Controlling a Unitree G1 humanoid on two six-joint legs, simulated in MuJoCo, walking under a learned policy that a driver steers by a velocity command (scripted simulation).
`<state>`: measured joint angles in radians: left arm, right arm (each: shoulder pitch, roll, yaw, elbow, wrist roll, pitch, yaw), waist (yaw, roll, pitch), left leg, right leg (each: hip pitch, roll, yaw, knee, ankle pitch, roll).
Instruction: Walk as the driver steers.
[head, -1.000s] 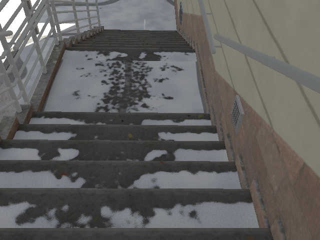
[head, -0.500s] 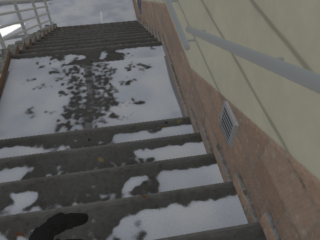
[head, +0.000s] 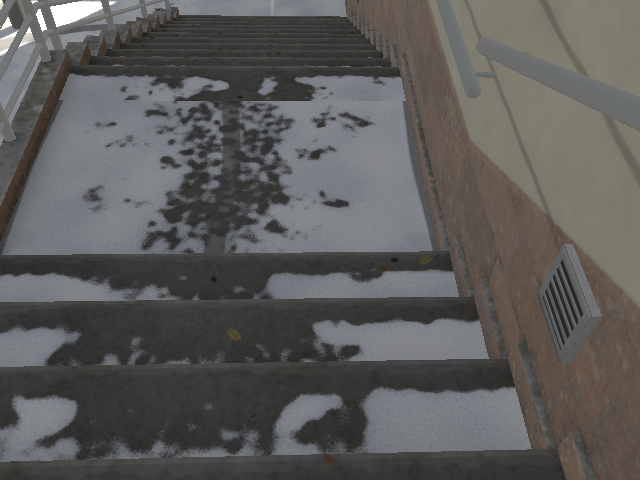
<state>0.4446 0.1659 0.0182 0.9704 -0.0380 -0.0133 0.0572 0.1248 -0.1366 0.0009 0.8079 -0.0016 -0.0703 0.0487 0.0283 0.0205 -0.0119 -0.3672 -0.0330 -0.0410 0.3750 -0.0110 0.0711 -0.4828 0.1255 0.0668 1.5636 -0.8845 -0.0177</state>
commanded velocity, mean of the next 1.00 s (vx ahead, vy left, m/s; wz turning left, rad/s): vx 0.28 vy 0.00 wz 0.00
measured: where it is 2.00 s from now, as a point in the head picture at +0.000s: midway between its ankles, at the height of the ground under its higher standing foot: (325, 350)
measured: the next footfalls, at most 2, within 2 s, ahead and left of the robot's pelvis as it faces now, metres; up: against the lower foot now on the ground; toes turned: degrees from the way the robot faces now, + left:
right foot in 0.42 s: +0.11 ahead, -0.15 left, +0.00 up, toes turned +2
left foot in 0.86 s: +0.12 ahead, +0.10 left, +0.00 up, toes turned +3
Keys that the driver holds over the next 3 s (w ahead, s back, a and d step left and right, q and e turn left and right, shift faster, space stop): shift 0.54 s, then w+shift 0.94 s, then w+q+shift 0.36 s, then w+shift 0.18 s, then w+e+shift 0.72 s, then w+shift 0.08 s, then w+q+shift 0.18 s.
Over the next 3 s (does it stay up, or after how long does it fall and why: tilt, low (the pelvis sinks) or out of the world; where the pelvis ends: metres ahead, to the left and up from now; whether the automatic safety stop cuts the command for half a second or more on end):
stays up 1.90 0.12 -0.79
